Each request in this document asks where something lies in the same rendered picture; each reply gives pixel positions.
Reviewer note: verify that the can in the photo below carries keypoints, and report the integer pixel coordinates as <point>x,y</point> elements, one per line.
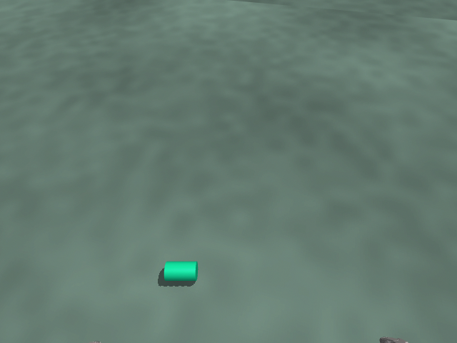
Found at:
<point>181,271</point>

